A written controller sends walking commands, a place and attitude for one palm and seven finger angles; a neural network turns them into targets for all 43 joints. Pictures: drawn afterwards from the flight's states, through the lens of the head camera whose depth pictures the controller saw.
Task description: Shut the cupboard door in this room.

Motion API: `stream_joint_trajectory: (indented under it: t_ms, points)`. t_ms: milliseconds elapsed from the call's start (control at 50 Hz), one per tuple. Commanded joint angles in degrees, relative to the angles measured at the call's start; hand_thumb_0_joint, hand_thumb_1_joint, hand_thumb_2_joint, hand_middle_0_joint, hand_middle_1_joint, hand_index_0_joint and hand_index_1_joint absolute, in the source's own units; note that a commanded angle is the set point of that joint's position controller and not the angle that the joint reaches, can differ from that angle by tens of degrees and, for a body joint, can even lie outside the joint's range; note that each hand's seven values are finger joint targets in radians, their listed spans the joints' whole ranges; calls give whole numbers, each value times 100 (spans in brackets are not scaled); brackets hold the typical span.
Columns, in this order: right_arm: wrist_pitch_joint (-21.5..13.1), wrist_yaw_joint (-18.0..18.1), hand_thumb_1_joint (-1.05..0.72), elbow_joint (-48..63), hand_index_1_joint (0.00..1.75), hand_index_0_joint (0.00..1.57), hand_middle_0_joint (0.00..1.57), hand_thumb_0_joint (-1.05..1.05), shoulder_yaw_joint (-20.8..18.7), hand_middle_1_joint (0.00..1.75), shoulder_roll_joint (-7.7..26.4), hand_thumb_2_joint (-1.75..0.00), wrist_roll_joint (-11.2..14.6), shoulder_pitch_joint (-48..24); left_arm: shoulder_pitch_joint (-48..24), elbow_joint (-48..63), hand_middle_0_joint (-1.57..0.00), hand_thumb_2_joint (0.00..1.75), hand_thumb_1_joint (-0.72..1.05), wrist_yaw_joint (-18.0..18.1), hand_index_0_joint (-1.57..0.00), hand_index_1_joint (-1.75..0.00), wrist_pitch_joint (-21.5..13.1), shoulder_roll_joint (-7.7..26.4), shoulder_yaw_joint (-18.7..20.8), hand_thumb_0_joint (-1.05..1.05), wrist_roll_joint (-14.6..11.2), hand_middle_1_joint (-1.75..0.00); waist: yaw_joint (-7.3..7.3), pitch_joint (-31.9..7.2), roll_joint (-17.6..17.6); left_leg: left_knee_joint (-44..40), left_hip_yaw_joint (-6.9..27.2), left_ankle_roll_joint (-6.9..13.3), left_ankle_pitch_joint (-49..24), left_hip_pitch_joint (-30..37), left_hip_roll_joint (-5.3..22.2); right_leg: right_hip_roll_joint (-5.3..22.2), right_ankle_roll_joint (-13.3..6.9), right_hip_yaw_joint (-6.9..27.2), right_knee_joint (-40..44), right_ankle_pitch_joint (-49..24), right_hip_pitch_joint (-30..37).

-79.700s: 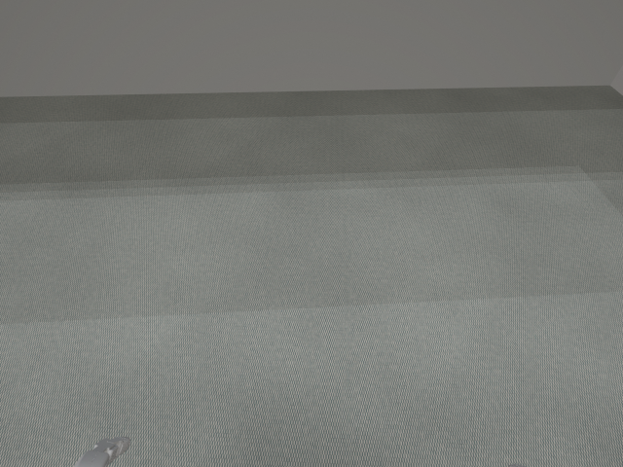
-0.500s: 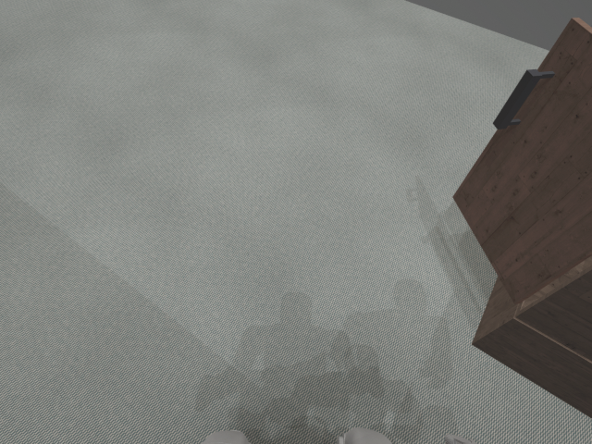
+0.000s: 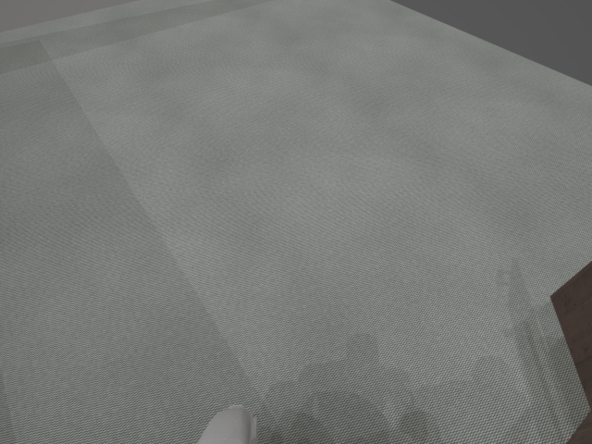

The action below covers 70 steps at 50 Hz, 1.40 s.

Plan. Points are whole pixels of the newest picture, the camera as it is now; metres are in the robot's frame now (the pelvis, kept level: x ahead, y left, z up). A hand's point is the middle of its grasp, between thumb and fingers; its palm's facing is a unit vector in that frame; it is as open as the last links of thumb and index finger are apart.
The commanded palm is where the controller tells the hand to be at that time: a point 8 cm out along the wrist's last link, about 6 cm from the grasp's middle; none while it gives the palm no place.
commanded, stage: walk to a spot facing it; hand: left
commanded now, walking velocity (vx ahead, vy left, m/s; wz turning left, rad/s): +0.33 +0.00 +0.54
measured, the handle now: out of the picture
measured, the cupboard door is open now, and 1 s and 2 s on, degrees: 47 47 47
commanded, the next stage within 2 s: turn to face it in 0.88 s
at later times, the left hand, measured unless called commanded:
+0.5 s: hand (129, 389) +0.22 +0.29 -0.16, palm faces +0.19 -0.96 -0.19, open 7.4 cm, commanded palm none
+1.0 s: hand (192, 266) +0.46 +0.24 -0.16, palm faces +0.27 -0.94 -0.21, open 7.1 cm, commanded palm none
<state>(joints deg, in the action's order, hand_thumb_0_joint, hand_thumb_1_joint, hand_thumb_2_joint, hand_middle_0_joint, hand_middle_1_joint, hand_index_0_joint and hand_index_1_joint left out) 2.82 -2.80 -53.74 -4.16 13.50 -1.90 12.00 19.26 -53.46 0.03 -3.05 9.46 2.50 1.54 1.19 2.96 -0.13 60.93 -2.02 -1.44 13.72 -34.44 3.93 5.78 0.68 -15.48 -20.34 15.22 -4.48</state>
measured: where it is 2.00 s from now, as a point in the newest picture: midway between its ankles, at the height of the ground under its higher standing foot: (285, 340)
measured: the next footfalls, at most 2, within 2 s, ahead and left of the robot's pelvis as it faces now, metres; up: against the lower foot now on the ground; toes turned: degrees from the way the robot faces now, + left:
left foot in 0.20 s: +0.19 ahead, +0.15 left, +0.00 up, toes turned +14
right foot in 0.80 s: +0.49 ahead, -0.02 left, +0.00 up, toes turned +4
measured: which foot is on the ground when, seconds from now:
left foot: up 0.00-0.18, down 0.20-0.82, up 0.84-1.00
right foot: down 0.00-0.20, up 0.22-0.78, down 0.80-1.00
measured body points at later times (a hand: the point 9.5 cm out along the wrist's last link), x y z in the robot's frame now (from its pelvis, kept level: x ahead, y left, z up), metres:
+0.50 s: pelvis +0.17 +0.08 +0.00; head +0.19 +0.10 +0.45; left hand +0.21 +0.34 -0.15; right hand +0.23 -0.15 -0.14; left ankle +0.15 +0.14 -0.75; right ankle +0.29 -0.08 -0.67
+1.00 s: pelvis +0.42 +0.04 +0.00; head +0.46 +0.04 +0.44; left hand +0.45 +0.29 -0.15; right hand +0.43 -0.18 -0.17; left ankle +0.36 +0.18 -0.66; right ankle +0.45 -0.03 -0.75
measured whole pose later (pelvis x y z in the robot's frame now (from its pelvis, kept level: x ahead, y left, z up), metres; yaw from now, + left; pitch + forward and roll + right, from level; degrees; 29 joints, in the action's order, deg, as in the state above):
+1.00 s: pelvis +0.42 +0.04 +0.00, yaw +14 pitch +0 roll +0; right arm -0.7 0.7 -62.3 -2.3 7.9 -1.2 20.2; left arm 11.1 -55.1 1.0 -4.2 9.0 3.8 0.5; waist 2.8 4.2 -0.6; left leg 66.2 -0.1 0.8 18.6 -29.0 3.5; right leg 0.7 -4.0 -10.7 -24.6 12.7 -12.1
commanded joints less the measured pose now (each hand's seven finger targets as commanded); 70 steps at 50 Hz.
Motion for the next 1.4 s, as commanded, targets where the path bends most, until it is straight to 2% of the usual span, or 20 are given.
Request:
stream_joint_trajectory:
  t_ms: [0,80,140,180,200,280,320,660,700,740,760,780,800,860,940,1160,1200,1240,1280,1380]
  points:
    - [-244,-96,-90,718,30,20,20,0,78,30,-3,-90,30,-988,636,72,-20,90,90,85,-20,-30,-164,985,301,0,29,-30,-365,84,790,-1018,-243,104,33,-745,112,1517,-546,521,710,-1967,956]
    - [-358,-110,-90,810,30,20,20,0,100,30,81,-90,33,-1061,583,-3,-20,90,90,65,-20,-30,-135,1145,342,0,49,-30,-333,62,807,-2158,-491,357,481,192,-11,1786,-556,353,217,-2466,861]
    - [-425,-13,-90,411,30,20,20,0,-15,30,510,-90,-23,464,374,35,-20,90,90,3,-20,-30,-100,1290,354,0,-35,-30,443,-701,286,-2941,-760,594,144,2954,-499,1373,-281,-292,-1896,-2697,-357]
    - [-459,188,-90,161,30,20,20,0,-307,30,1709,-90,-12,1836,47,500,-20,90,90,-114,-20,-30,-26,807,217,0,-57,-30,967,-1574,-1848,-4153,3182,1472,420,5129,1837,96,207,340,-5108,1831,-3410]
    - [-424,284,-90,55,30,20,20,0,-301,30,1680,-90,44,1833,-531,701,-20,90,90,-74,-20,-30,6,927,209,0,-53,-30,973,-1291,-997,-4446,3273,1621,-4,4945,2067,165,104,1123,-5624,1629,-3876]
    - [-577,361,-90,345,30,20,20,0,43,30,707,-90,43,325,-44,173,-20,90,90,-78,-20,-30,143,630,233,0,67,-30,45,-232,-672,-4819,1574,1026,640,2276,1280,535,95,1506,-4991,288,-2960]
    - [-651,388,-90,206,30,20,20,0,89,30,524,-90,62,399,175,30,-20,90,90,-103,-20,-30,217,463,212,0,79,-30,-85,-145,-583,-4998,1172,975,230,2289,980,359,152,1450,-4662,-196,-2942]
    - [-740,472,-90,-880,30,20,20,0,119,30,262,-90,21,1979,-2001,634,-20,90,90,-182,-20,-30,141,429,117,0,-22,-30,304,503,-468,-4852,573,1222,-2459,3996,1070,-108,-212,1254,-1780,-910,-3385]
    - [-729,484,-90,-967,30,20,20,0,116,30,311,-90,8,1978,-1821,593,-20,90,90,-163,-20,-30,97,468,128,0,-29,-30,183,361,-508,-4464,451,1151,-3440,3957,1100,-275,-372,1122,-1399,-543,-2687]
    - [-730,488,-90,-976,30,20,20,0,107,30,397,-90,66,1766,-561,202,-20,90,90,-127,-20,-30,24,628,198,0,-21,-30,-402,-281,-342,-3198,253,917,-4276,3605,865,-560,-493,968,-901,-910,-915]
    - [-747,446,-90,-929,30,20,20,0,106,30,354,-90,135,1639,406,-112,-20,90,90,-80,-20,-30,-33,894,301,0,13,-30,-800,-830,18,-2038,76,731,-3565,2635,532,-240,-644,1397,-833,-1163,706]
    - [-772,389,-90,-789,30,20,20,0,133,30,81,-90,230,1947,1238,-329,-20,90,90,17,-20,-30,-63,1488,443,0,75,-30,-941,-1650,1317,-210,-331,454,-676,1074,-461,1377,-1168,3455,-433,-1487,2299]
    - [-741,426,-90,-745,30,20,20,0,147,30,44,-90,218,2027,1269,-396,-20,90,90,25,-20,-30,-33,1586,439,0,-47,-30,-744,-1728,1360,1215,112,447,1905,584,-644,2172,-1481,4399,197,-1608,2031]
    - [-614,381,-90,-711,30,20,20,0,121,30,-232,-90,139,1210,-113,-112,-20,90,90,79,-20,-30,-63,760,225,0,-66,-30,-262,-183,171,1264,535,422,769,346,71,1591,-1096,2806,580,-1644,-244]
    - [-350,309,-90,-728,30,20,20,0,161,30,-499,-90,80,1423,-226,-129,-20,90,90,70,-20,-30,-175,386,124,0,-50,-30,103,-166,682,623,222,176,313,497,71,1099,-732,1171,551,-3484,-705]
    - [-380,350,-90,-218,30,20,20,0,230,30,-250,-90,85,-4,218,-480,-20,90,90,145,-20,-30,-11,644,103,0,-61,-30,-83,-244,857,-2548,-317,3,-243,1499,-194,730,-938,1918,-158,-4626,-226]
    - [-418,404,-90,-272,30,20,20,0,170,30,43,-90,86,245,210,-443,-20,90,90,160,-20,-30,85,627,146,0,-66,-30,79,-374,492,-3227,-190,86,-1590,2506,2,466,-655,1922,-660,-3611,-747]
    - [-456,512,-90,-297,30,20,20,0,61,30,746,-90,61,668,424,-347,-20,90,90,166,-20,-30,188,314,112,0,-131,-30,146,-866,-972,-3299,1195,872,-4259,3852,1656,-465,-91,1326,-1891,597,-2010]
    - [-400,601,-90,-152,30,20,20,0,94,30,808,-90,33,489,215,-177,-20,90,90,142,-20,-30,348,409,125,0,-73,-30,135,-548,-1320,-3950,1463,1458,-3340,3229,2267,-457,-26,1499,-3990,2411,-2383]
    - [-340,584,-90,280,30,20,20,0,82,30,622,-90,33,-389,38,-18,-20,90,90,-55,-20,-30,601,436,324,0,-15,-30,-207,-390,-754,-4418,380,1035,-940,2133,1759,-225,121,1415,-4494,1295,-2271]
